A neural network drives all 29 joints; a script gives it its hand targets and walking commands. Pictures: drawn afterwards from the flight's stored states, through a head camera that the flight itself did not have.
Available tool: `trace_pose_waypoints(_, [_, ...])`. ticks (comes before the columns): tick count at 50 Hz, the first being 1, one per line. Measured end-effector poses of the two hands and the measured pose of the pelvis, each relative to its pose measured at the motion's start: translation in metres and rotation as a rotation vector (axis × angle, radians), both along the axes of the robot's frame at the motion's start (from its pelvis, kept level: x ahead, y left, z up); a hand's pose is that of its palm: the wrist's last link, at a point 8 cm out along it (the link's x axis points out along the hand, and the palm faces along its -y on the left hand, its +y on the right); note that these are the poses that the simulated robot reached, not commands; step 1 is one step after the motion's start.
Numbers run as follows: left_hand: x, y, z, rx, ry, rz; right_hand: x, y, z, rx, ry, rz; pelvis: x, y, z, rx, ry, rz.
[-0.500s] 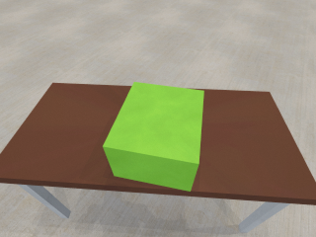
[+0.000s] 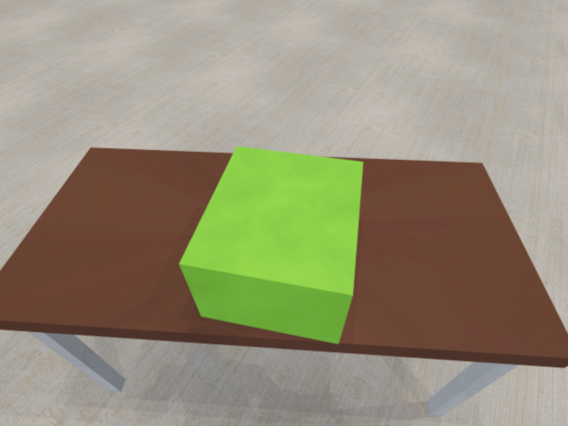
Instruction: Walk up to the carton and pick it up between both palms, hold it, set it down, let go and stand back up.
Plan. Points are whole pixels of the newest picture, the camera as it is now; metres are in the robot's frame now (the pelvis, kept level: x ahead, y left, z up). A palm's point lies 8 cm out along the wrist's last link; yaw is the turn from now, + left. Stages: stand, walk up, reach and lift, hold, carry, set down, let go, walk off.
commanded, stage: stand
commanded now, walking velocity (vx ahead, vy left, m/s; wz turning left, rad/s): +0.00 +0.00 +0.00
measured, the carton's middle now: (283, 237) +0.47 +0.00 -0.07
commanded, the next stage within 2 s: none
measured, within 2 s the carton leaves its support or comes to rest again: neither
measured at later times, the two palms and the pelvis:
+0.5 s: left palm out of the picture +0.09 +0.30 -0.11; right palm out of the picture +0.08 -0.30 -0.12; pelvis +0.01 +0.00 +0.00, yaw +0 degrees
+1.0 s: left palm out of the picture +0.09 +0.30 -0.11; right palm out of the picture +0.08 -0.30 -0.12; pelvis +0.01 +0.00 +0.00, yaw -1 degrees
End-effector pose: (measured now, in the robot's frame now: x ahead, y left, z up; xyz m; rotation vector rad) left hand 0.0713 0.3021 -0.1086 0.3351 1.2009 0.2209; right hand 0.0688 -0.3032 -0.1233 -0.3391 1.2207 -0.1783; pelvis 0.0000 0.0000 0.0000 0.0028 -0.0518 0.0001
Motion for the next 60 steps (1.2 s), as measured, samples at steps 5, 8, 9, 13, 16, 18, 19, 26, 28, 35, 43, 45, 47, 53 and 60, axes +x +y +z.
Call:
trace_pose_waypoints(5, [0.004, -0.002, 0.000, -0.003, -0.008, 0.000, 0.000, 0.001, 0.000, 0.001, 0.004, -0.001, 0.001, 0.000, 0.000, 0.000, 0.000, 0.001])
trace_pose_waypoints(8, [0.007, -0.002, 0.000, -0.004, -0.012, -0.004, 0.002, 0.002, 0.000, 0.004, -0.002, -0.001, 0.002, -0.001, 0.000, -0.002, 0.001, 0.002])
trace_pose_waypoints(9, [0.008, -0.002, 0.000, -0.005, -0.013, -0.005, 0.003, 0.002, 0.000, 0.005, -0.005, -0.002, 0.002, 0.000, 0.000, -0.002, 0.001, 0.001])
trace_pose_waypoints(13, [0.011, -0.003, -0.001, -0.009, -0.017, -0.008, 0.006, 0.003, 0.002, 0.003, -0.010, 0.005, 0.003, 0.000, 0.000, -0.001, 0.002, -0.004])
trace_pose_waypoints(16, [0.012, -0.003, -0.002, -0.011, -0.017, -0.008, 0.007, 0.004, 0.002, 0.004, -0.013, 0.012, 0.004, 0.000, 0.000, -0.001, 0.002, -0.005])
trace_pose_waypoints(18, [0.013, -0.003, -0.002, -0.009, -0.015, -0.009, 0.008, 0.005, 0.002, 0.003, -0.014, 0.010, 0.005, 0.000, 0.000, -0.001, 0.003, -0.006])
trace_pose_waypoints(19, [0.013, -0.002, -0.002, -0.008, -0.014, -0.009, 0.008, 0.005, 0.002, 0.004, -0.014, 0.009, 0.005, 0.001, 0.000, -0.001, 0.003, -0.007])
trace_pose_waypoints(26, [0.014, 0.000, -0.002, -0.004, -0.010, -0.006, 0.011, 0.006, 0.002, 0.004, -0.014, -0.004, 0.008, 0.002, 0.000, -0.003, 0.005, -0.006])
trace_pose_waypoints(28, [0.014, 0.001, -0.002, -0.003, -0.007, -0.002, 0.012, 0.005, 0.002, 0.001, -0.016, -0.005, 0.009, 0.002, 0.000, -0.003, 0.004, -0.007])
trace_pose_waypoints(35, [0.016, 0.001, -0.003, -0.003, -0.004, 0.000, 0.016, 0.004, 0.004, -0.006, -0.020, -0.009, 0.010, 0.003, 0.000, -0.001, 0.002, -0.007])
trace_pose_waypoints(43, [0.021, 0.000, -0.002, -0.010, -0.021, -0.013, 0.018, 0.006, 0.005, -0.003, -0.032, -0.010, 0.010, 0.004, 0.001, -0.002, 0.002, -0.011])
trace_pose_waypoints(45, [0.021, 0.000, -0.002, -0.009, -0.020, -0.015, 0.016, 0.006, 0.005, 0.000, -0.032, -0.015, 0.010, 0.004, 0.001, -0.002, -0.001, -0.012])
trace_pose_waypoints(47, [0.020, 0.001, -0.002, -0.008, -0.018, -0.015, 0.015, 0.006, 0.005, -0.001, -0.031, -0.017, 0.010, 0.004, 0.001, -0.002, -0.002, -0.013])
trace_pose_waypoints(53, [0.016, 0.003, -0.001, -0.002, -0.006, -0.013, 0.008, 0.004, 0.004, -0.004, -0.024, -0.024, 0.008, 0.005, 0.001, -0.002, -0.002, -0.014])
trace_pose_waypoints(60, [0.014, 0.001, -0.003, -0.008, -0.002, -0.010, 0.000, 0.002, 0.004, -0.007, -0.004, -0.030, 0.007, 0.004, 0.001, -0.001, -0.002, -0.015])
